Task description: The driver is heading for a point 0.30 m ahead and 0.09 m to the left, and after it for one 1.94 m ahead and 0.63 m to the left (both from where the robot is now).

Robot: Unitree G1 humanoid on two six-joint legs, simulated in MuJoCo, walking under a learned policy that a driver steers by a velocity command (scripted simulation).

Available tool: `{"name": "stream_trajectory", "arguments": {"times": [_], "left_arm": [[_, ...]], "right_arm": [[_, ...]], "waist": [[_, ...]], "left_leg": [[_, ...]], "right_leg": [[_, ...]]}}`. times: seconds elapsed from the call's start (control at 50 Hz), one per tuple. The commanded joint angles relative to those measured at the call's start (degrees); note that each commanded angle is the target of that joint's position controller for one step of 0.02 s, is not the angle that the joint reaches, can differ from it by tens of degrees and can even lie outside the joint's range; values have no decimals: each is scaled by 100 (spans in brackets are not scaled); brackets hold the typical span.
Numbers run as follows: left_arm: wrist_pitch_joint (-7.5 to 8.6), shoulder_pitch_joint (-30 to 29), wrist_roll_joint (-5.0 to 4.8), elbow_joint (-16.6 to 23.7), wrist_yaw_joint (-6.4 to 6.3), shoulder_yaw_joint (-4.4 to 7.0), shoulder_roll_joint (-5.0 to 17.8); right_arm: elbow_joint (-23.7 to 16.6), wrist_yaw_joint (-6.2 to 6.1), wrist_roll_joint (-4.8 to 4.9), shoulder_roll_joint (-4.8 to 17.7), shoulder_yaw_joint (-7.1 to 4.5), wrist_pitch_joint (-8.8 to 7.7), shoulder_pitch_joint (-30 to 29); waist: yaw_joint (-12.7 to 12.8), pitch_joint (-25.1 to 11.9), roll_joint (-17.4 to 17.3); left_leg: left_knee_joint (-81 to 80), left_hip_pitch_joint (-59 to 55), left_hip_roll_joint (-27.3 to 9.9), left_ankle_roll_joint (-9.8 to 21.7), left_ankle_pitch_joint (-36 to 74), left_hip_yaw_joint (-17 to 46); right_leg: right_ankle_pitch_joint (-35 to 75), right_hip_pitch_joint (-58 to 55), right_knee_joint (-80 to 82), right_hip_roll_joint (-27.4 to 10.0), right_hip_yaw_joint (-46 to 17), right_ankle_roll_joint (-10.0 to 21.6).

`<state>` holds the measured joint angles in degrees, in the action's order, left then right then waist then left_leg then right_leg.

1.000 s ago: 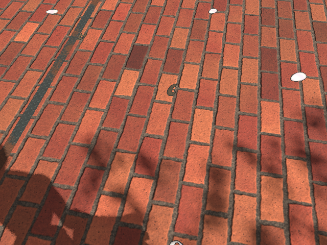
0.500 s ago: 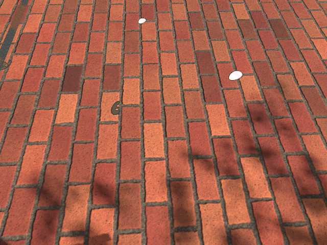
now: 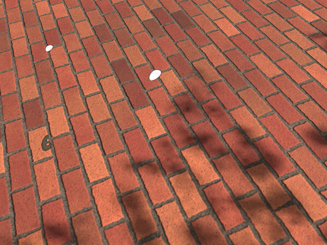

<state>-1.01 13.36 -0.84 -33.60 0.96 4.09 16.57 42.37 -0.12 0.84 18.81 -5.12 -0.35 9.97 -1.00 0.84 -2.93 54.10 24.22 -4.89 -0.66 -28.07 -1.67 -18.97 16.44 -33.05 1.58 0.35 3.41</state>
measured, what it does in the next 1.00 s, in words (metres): walks ahead, turning left: left foot, then right foot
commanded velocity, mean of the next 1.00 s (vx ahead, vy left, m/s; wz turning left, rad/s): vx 0.17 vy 0.00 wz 0.34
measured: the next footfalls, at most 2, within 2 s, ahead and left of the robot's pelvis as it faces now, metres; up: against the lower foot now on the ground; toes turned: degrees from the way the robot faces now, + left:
left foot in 0.44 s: +0.33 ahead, +0.13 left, +0.00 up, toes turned +7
right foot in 0.88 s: +0.41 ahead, -0.08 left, +0.00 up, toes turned +28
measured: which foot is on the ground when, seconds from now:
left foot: up 0.00-0.42, down 0.44-0.90, up 0.92-1.00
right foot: down 0.00-0.44, up 0.46-0.86, down 0.88-1.00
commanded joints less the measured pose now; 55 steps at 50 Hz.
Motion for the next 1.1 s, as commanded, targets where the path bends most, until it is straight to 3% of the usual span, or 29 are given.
{"name": "stream_trajectory", "arguments": {"times": [0.02,0.04,0.08,0.14,0.24,0.3,0.34,0.38,0.42,0.44,0.46,0.48,0.5,0.54,0.58,0.62,0.66,0.7,0.76,0.82,0.86,0.88,0.9,0.92,0.94,0.96,1.0,1.04,1.1], "left_arm": [[341,506,45,178,-62,175,760],[345,304,33,167,-95,122,674],[405,303,129,133,-149,98,704],[489,552,144,-62,-174,101,739],[549,722,141,-375,-150,132,842],[512,685,136,-535,-163,130,829],[449,678,88,-619,-207,155,909],[378,521,31,-590,-295,195,1039],[302,362,13,-512,-375,185,1038],[348,478,93,-426,-378,116,903],[437,1273,403,-278,-276,-109,117],[529,1329,221,-378,-178,-106,578],[538,643,-11,-269,-140,-1,958],[446,54,73,-113,-240,-18,884],[292,197,134,-91,-285,3,853],[243,430,180,-189,-330,-66,604],[225,367,214,-203,-382,-88,541],[187,219,188,-189,-385,-84,546],[177,-146,136,-78,-342,-69,533],[284,-302,95,-13,-280,-27,570],[370,-81,72,-76,-241,29,577],[398,54,100,-110,-246,95,730],[368,73,206,-30,-292,189,1156],[293,-39,421,-90,-266,261,1401],[301,-138,396,31,-269,196,1082],[293,-348,321,82,-297,118,796],[255,-597,168,109,-330,79,645],[195,-519,182,62,-365,78,646],[109,-256,198,-59,-389,144,758]], "right_arm": [[-587,88,25,697,-159,-345,-642],[-481,97,-59,675,-154,-364,-525],[-298,156,-47,517,-110,-387,-380],[-228,178,2,350,-25,-367,-469],[-345,258,79,206,86,-360,-791],[-469,356,21,50,169,-414,-1022],[-586,430,-5,76,165,-437,-1067],[-617,479,-35,299,71,-439,-741],[-373,416,-51,699,-139,-432,427],[-335,302,-46,1003,-234,-408,1022],[-439,201,-107,1529,-265,-365,1033],[-611,203,-133,1252,-190,-349,1153],[-697,191,-92,1005,-161,-295,797],[-794,113,51,650,-44,-189,168],[-872,71,-85,678,-47,-123,-136],[-864,43,-116,723,-79,-120,-259],[-833,-12,-92,844,-130,-83,-206],[-855,-77,-28,884,-152,15,-264],[-902,-133,-10,852,-145,151,-324],[-914,-123,-17,828,-146,220,-231],[-946,-124,39,751,-119,261,-304],[-945,-133,65,611,-77,274,-220],[-952,-116,2,265,17,271,84],[-1180,-101,21,421,-39,197,-53],[-1057,-91,-62,878,-178,149,125],[-903,-84,15,990,-251,186,208],[-753,-132,23,739,-223,335,326],[-858,-106,66,451,-134,385,145],[-1083,-70,45,224,-33,361,-253]], "waist": [[332,50,1160],[253,110,1183],[211,65,1134],[315,103,836],[496,458,833],[562,675,670],[533,550,748],[308,143,950],[-292,-616,884],[-569,-1111,409],[101,-1920,-1333],[-257,-3196,-817],[-421,-2524,-245],[-139,-1082,413],[212,-611,104],[337,-586,-104],[290,-813,-112],[235,-957,-174],[110,-790,-388],[11,-731,-592],[193,-752,-636],[241,-756,-511],[42,-929,564],[-69,-502,2118],[-4,-590,1678],[-40,-531,1232],[-53,-388,961],[59,-326,1077],[310,-516,1306]], "left_leg": [[944,2625,-102,144,623,487],[654,2443,-153,73,1094,453],[524,2095,-125,-26,1896,293],[-79,2109,-109,-131,2555,276],[-1135,2012,-2,-123,3134,312],[-1791,1584,151,27,3211,118],[-1995,1278,292,144,3017,-36],[-2102,783,564,321,2612,-222],[-2490,-736,993,586,2815,-369],[-2613,-2214,475,887,4165,393],[-1977,-4237,-1261,1965,6920,2730],[-2642,-4735,-1794,2687,5789,4269],[-2939,-4131,-1414,2356,4818,3488],[-3359,-2320,-887,1861,3681,2622],[-3713,-986,-559,1751,3437,2288],[-3689,-487,-372,1721,4071,1931],[-3548,-503,-329,1688,4266,1898],[-3515,-463,-220,1531,3348,1980],[-3560,-326,-70,1339,1773,2289],[-3311,-611,-100,1260,1800,2697],[-2946,-752,10,1072,2164,2860],[-2621,-552,231,836,1922,2753],[-1472,-11,731,471,392,2058],[-394,1140,1432,175,-783,950],[791,1203,1004,-47,-724,1061],[1249,1206,923,-161,-351,1021],[1716,1348,816,-394,217,850],[1449,1280,741,-515,514,540],[493,1014,589,-570,434,384]], "right_leg": [[-1355,-1733,2229,-1811,-2827,1150],[-816,-1611,2279,-1596,-2391,997],[199,-1457,2413,-1364,-1754,862],[905,-1582,2521,-1334,-1174,770],[1251,-1582,2731,-1441,-527,722],[2498,-1487,2494,-1414,23,635],[3503,-1639,2081,-1461,207,547],[5100,-1909,1314,-1452,303,373],[5886,-1693,-388,-1161,523,64],[4377,-622,-1887,-853,588,-269],[-1782,1464,-4193,172,433,-704],[-2147,1896,-5313,397,-804,-772],[-1579,2194,-5233,30,-920,-666],[-835,2272,-4401,-349,-664,-637],[-573,1552,-3726,-404,-620,-654],[-545,1218,-2967,-337,-455,-764],[-291,1138,-2458,-258,-455,-869],[131,1033,-2052,-215,-520,-910],[383,928,-1425,-118,-584,-889],[193,736,-679,-10,-604,-792],[608,181,472,25,-532,-642],[1030,-352,1079,-291,-678,-497],[1544,-963,1332,-1584,-1735,-19],[2432,-768,1606,-2386,-3065,910],[2584,-737,1522,-2565,-3081,1213],[2606,-691,1373,-2223,-2401,1017],[2664,-767,1225,-1719,-1529,693],[2892,-783,1281,-1484,-955,684],[3008,-1172,1221,-1587,-802,843]]}}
